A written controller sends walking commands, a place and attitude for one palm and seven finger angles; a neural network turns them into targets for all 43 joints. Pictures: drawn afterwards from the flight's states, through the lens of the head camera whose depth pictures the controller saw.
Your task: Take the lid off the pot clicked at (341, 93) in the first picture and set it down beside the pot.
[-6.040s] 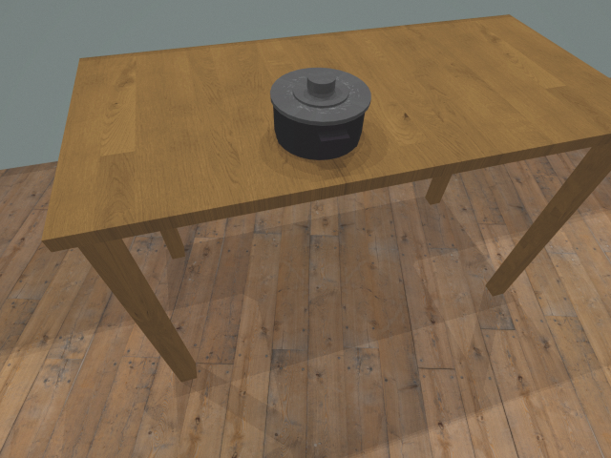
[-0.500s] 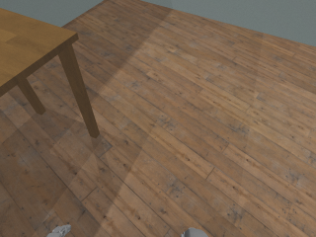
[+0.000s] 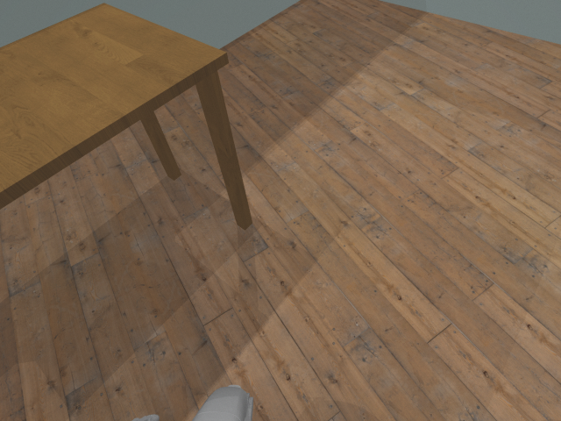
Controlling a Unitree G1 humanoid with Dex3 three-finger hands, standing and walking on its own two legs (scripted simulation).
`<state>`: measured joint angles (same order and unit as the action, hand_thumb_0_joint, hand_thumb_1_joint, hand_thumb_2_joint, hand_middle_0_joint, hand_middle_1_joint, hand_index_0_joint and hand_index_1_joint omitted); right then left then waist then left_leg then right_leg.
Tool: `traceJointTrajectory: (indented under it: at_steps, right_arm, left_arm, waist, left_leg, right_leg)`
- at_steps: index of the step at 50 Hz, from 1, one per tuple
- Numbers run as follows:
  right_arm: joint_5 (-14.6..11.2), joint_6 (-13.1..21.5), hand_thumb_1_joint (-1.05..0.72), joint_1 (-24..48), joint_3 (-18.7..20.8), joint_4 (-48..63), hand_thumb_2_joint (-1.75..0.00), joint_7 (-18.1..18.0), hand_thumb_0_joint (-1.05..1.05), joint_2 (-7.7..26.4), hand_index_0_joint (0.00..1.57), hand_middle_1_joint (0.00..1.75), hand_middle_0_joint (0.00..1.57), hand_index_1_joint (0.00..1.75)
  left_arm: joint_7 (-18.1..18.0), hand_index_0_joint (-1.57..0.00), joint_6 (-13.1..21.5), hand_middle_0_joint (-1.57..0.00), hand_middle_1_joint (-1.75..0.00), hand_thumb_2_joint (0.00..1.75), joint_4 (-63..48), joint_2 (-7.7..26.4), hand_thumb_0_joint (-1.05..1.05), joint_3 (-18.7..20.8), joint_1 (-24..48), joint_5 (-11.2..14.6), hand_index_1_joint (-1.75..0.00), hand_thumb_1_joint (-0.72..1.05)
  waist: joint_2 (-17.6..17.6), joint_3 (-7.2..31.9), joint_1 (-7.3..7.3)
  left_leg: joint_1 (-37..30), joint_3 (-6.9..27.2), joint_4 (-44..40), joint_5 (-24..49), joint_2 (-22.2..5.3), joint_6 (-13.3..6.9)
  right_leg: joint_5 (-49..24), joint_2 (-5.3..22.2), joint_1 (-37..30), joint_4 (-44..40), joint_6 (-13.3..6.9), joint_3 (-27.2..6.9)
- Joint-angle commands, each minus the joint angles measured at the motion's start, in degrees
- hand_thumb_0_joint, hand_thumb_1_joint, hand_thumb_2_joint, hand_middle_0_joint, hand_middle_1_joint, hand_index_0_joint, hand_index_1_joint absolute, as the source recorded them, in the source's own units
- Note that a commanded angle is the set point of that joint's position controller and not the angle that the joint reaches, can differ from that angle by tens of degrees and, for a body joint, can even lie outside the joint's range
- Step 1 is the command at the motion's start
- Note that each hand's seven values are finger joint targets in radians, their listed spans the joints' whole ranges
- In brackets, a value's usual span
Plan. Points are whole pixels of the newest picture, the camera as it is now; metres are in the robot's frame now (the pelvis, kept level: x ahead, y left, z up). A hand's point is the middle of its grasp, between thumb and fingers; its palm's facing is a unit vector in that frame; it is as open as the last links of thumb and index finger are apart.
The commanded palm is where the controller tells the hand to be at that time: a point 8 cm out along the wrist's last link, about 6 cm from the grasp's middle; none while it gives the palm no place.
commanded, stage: turn to face it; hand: left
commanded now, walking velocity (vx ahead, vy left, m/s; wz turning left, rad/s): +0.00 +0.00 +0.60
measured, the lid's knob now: out of the picture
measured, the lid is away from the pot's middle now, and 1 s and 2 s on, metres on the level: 0.00 0.00 0.00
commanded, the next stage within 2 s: take the last steps up to it in 1.32 s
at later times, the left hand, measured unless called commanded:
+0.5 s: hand out of the picture +0.03 +0.29 -0.17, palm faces +0.35 -0.91 -0.24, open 7.4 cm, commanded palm none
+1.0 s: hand out of the picture +0.03 +0.21 -0.13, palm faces +0.54 -0.78 -0.32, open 7.4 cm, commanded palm none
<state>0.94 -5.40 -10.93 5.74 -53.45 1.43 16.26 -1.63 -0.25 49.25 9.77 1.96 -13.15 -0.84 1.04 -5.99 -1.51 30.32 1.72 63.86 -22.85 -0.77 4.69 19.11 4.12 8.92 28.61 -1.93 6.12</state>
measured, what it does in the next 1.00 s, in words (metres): steps on the spot, turning left: left foot, then right foot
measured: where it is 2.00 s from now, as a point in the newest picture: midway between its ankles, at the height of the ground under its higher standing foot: outside the picture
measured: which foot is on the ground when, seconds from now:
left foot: up 0.00-0.20, down 0.22-0.84, up 0.86-1.00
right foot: down 0.00-0.22, up 0.24-0.82, down 0.84-1.00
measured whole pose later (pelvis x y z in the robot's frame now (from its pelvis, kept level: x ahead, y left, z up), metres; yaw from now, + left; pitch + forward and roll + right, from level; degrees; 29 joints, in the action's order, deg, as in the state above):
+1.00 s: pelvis +0.04 -0.02 +0.00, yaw +35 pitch -1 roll +3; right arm 1.1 -4.6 -14.8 6.0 -53.9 1.1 16.1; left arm -1.8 -0.9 48.2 10.2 1.6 -10.3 -0.3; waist 3.0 -4.2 -3.1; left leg 31.1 4.5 65.3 -21.7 3.1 3.2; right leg 16.3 1.5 11.0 27.7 -2.8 2.7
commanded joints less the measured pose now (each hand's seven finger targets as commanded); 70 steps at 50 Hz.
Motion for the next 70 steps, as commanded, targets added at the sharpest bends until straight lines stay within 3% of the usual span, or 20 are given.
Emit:
traceJointTrajectory:
  at_steps: [1, 7, 9, 10, 11, 12, 13, 17, 22, 33, 39, 40, 42, 43, 48, 65, 67, 68, 69, 70]
  right_arm:
    - [-0.24, 2.12, -0.9, 8.11, -0.3, 6.66, -0.9, 0.13, 0.0, 1.62, 0.2, 0.3, 0.2, 0.3]
    - [-0.59, 3.25, -0.9, 9.27, -1.15, 7.44, -0.9, 0.04, 0.0, 0.88, 0.2, 0.3, 0.2, 0.3]
    - [-0.34, 3.92, -0.9, 4.18, -0.64, 6.78, -0.9, -0.34, 0.0, 2.23, 0.2, 0.3, 0.2, 0.3]
    - [-0.03, 4.49, -0.9, -1.5, 0.07, 5.46, -0.9, -0.42, 0.0, 4.62, 0.2, 0.3, 0.2, 0.3]
    - [0.23, 5.12, -0.9, -6.27, 1.88, 4.76, -0.9, -0.77, 0.0, 11.59, 0.2, 0.3, 0.2, 0.3]
    - [-0.86, 4.55, -0.9, -9.56, 2.6, 3.7, -0.9, -1.03, 0.0, 14.96, 0.2, 0.3, 0.2, 0.3]
    - [-0.9, 3.85, -0.9, -8.92, 1.93, 3.65, -0.9, -0.98, 0.0, 13.75, 0.2, 0.3, 0.2, 0.3]
    - [-0.38, 4.69, -0.9, 3.68, -0.27, 6.98, -0.9, -1.95, 0.0, 7.57, 0.2, 0.3, 0.2, 0.3]
    - [-0.58, 4.82, -0.9, 2.4, 0.22, 6.78, -0.9, -1.55, 0.0, 7.82, 0.2, 0.3, 0.2, 0.3]
    - [0.21, 4.22, -0.9, -5.08, 1.39, 4.63, -0.9, -1.97, 0.0, 8.07, 0.2, 0.3, 0.2, 0.3]
    - [-0.1, 3.48, -0.9, -1.96, 1.55, 5.27, -0.9, -2.04, 0.0, 7.7, 0.2, 0.3, 0.2, 0.3]
    - [-0.56, 3.38, -0.9, -1.42, 1.39, 5.33, -0.9, -1.89, 0.0, 6.7, 0.2, 0.3, 0.2, 0.3]
    - [-0.69, 3.51, -0.9, -2.13, 0.75, 7.01, -0.9, -1.97, 0.0, 2.4, 0.2, 0.3, 0.2, 0.3]
    - [0.23, 3.41, -0.9, -1.69, 1.46, 6.62, -0.9, -1.76, 0.0, 5.5, 0.2, 0.3, 0.2, 0.3]
    - [0.12, 2.17, -0.9, -4.76, 1.01, 3.03, -0.9, -0.13, 0.0, 3.15, 0.2, 0.3, 0.2, 0.3]
    - [-0.81, 3.67, -0.9, 6.86, -2.15, 4.97, -0.9, -1.15, 0.0, -0.89, 0.2, 0.3, 0.2, 0.3]
    - [-0.59, 4.51, -0.9, 1.62, -1.92, 3.42, -0.9, -1.43, 0.0, 0.34, 0.2, 0.3, 0.2, 0.3]
    - [-0.17, 5.14, -0.9, -1.37, -1.13, 2.89, -0.9, -1.58, 0.0, 3.84, 0.2, 0.3, 0.2, 0.3]
    - [-0.19, 5.27, -0.9, -4.33, 0.31, 2.77, -0.9, -1.94, 0.0, 9.71, 0.2, 0.3, 0.2, 0.3]
    - [-0.53, 4.1, -0.9, -5.13, 0.15, 2.24, -0.9, -2.11, 0.0, 10.5, 0.2, 0.3, 0.2, 0.3]
  left_arm:
    - [-0.83, -0.2, 0.99, -0.2, -0.3, 0.9, -2.9, 12.98, 0.0, 3.89, -5.85, -0.51, -0.3, 0.9]
    - [-0.64, -0.2, 0.38, -0.2, -0.3, 0.9, -2.79, 14.5, 0.0, 4.51, -6.12, -0.79, -0.3, 0.9]
    - [-0.41, -0.2, 0.5, -0.2, -0.3, 0.9, -2.65, 14.89, 0.0, 4.73, -4.82, -0.42, -0.3, 0.9]
    - [-0.18, -0.2, 0.55, -0.2, -0.3, 0.9, -3.11, 14.64, 0.0, 4.69, -4.19, 0.04, -0.3, 0.9]
    - [0.41, -0.2, 0.51, -0.2, -0.3, 0.9, -5.04, 11.19, 0.0, 3.91, -3.84, 0.64, -0.3, 0.9]
    - [0.06, -0.2, -0.05, -0.2, -0.3, 0.9, -6.38, 10.05, 0.0, 2.86, -2.37, 0.37, -0.3, 0.9]
    - [-0.42, -0.2, -0.83, -0.2, -0.3, 0.9, -6.84, 11.83, 0.0, 3.17, -0.43, 0.14, -0.3, 0.9]
    - [0.35, -0.2, -1.65, -0.2, -0.3, 0.9, -2.93, 12.14, 0.0, 4.1, -0.96, -0.35, -0.3, 0.9]
    - [0.58, -0.2, -1.93, -0.2, -0.3, 0.9, -2.34, 12.46, 0.0, 4.15, -0.48, -0.68, -0.3, 0.9]
    - [0.08, -0.2, -0.93, -0.2, -0.3, 0.9, -6.31, 11.33, 0.0, 3.24, 7.95, 0.06, -0.3, 0.9]
    - [-0.48, -0.2, -0.41, -0.2, -0.3, 0.9, -5.15, 11.22, 0.0, 2.96, 1.93, 1.01, -0.3, 0.9]
    - [-0.67, -0.2, -0.17, -0.2, -0.3, 0.9, -4.65, 12.3, 0.0, 3.33, 0.05, 0.99, -0.3, 0.9]
    - [-1.24, -0.2, -0.11, -0.2, -0.3, 0.9, -5.68, 18.79, 0.0, 4.37, -0.29, -0.24, -0.3, 0.9]
    - [-1.38, -0.2, -0.47, -0.2, -0.3, 0.9, -6.19, 18.07, 0.0, 3.96, 1.45, 0.06, -0.3, 0.9]
    - [-0.75, -0.2, 1.21, -0.2, -0.3, 0.9, -5.92, 10.59, 0.0, 2.63, 4.09, 0.39, -0.3, 0.9]
    - [-0.79, -0.2, 0.82, -0.2, -0.3, 0.9, -0.02, 12.49, 0.0, 3.87, -8.09, -1.05, -0.3, 0.9]
    - [-0.54, -0.2, 0.74, -0.2, -0.3, 0.9, 0.49, 12.66, 0.0, 3.83, -6.29, -0.2, -0.3, 0.9]
    - [-0.28, -0.2, 0.53, -0.2, -0.3, 0.9, 0.08, 10.69, 0.0, 3.45, -6.84, 0.22, -0.3, 0.9]
    - [-0.01, -0.2, 0.27, -0.2, -0.3, 0.9, -1.27, 7.17, 0.0, 2.31, -7.42, 0.48, -0.3, 0.9]
    - [-0.69, -0.2, -0.74, -0.2, -0.3, 0.9, -1.42, 8.65, 0.0, 2.09, -5.66, 0.16, -0.3, 0.9]
  waist:
    - [-11.93, 4.71, 4.16]
    - [-13.7, 6.51, 4.31]
    - [-11.5, 9.77, 1.21]
    - [-7.07, 13.85, -1.93]
    - [10.47, 17.31, -4.25]
    - [15.64, 19.62, -4.79]
    - [8.7, 15.97, -4.23]
    - [8.44, 5.37, 2.01]
    - [6.91, 5.27, 1.92]
    - [7.81, 9.31, -1.31]
    - [7.0, 11.61, 1.73]
    - [4.2, 11.66, 2.93]
    - [-17.67, 9.29, 3.69]
    - [-10.65, 6.66, 2.46]
    - [-10.14, 4.57, -0.54]
    - [-11.75, 8.06, 3.83]
    - [-9.14, 10.93, 0.59]
    - [-0.81, 13.86, -0.86]
    - [15.44, 14.74, -1.88]
    - [11.55, 14.29, -2.3]
  left_leg:
    - [5.26, -3.22, -6.5, -0.61, 0.1, 0.06]
    - [-5.7, -7.53, -21.75, -0.1, 1.66, -2.42]
    - [-14.23, -8.56, -32.88, 6.89, 3.2, -3.6]
    - [-26.25, -5.29, -39.68, 17.36, 0.54, -5.5]
    - [-40.3, 15.38, -39.9, 40.42, -15.58, -12.91]
    - [-42.52, 24.36, -38.29, 62.98, -22.48, -18.99]
    - [-37.55, 18.82, -38.35, 55.26, -22.15, -19.45]
    - [-20.59, 12.61, -45.67, 31.43, -10.41, -12.37]
    - [-17.61, 15.27, -49.34, 14.05, -7.87, -11.78]
    - [-24.08, 27.62, -44.35, 22.32, -8.57, -15.48]
    - [-14.05, 28.83, -39.8, 23.99, -5.1, -12.3]
    - [-7.73, 26.53, -37.84, 15.88, -3.13, -9.91]
    - [10.54, 5.92, -14.05, -10.68, 8.1, -1.87]
    - [6.33, 7.22, -5.13, -9.42, 4.95, -2.35]
    - [5.33, 2.32, 6.08, 2.22, 2.07, -0.77]
    - [-8.82, -4.98, -24.78, -1.03, 1.77, -2.95]
    - [-20.58, -5.65, -39.48, 11.58, 2.33, -4.0]
    - [-32.6, 1.16, -42.95, 23.2, -5.04, -6.4]
    - [-39.25, 21.03, -42.13, 50.37, -20.6, -14.13]
    - [-33.96, 18.88, -40.46, 54.69, -22.18, -18.8]
  right_leg:
    - [-39.9, 13.59, -10.03, -5.28, -5.87, -7.37]
    - [-44.53, 15.16, -8.21, -1.09, -4.9, -3.62]
    - [-45.71, 14.33, -7.26, 7.01, -2.42, -0.13]
    - [-39.58, 13.36, -1.04, 17.87, 0.37, 2.11]
    - [0.48, 4.37, 17.82, 32.67, 5.14, 3.5]
    - [19.27, 1.03, 25.85, 40.35, 6.0, -3.1]
    - [17.88, 2.67, 25.63, 42.58, 5.38, -6.07]
    - [1.8, 2.74, 22.6, 41.23, 7.23, -7.79]
    - [-3.3, 1.7, 22.27, 36.27, 8.31, -8.23]
    - [4.58, -2.61, 21.89, 21.77, 7.4, -9.69]
    - [-1.09, -5.66, 2.03, 1.42, 5.36, -9.28]
    - [-5.55, -3.47, -5.88, -6.46, 4.78, -10.6]
    - [1.09, 22.02, -11.92, -16.26, -4.89, -36.22]
    - [-0.91, 23.26, -1.7, -16.21, -7.44, -31.51]
    - [-24.02, 10.7, -2.02, -9.53, -4.12, -11.05]
    - [-44.87, 14.79, -7.72, -1.84, -6.42, -6.73]
    - [-41.19, 12.44, -4.05, 5.61, -2.64, -2.78]
    - [-26.67, 9.27, 5.64, 15.45, 0.48, -0.25]
    - [15.07, 1.17, 21.44, 27.23, 4.93, 1.18]
    - [20.15, 0.91, 20.56, 32.01, 4.34, -5.19]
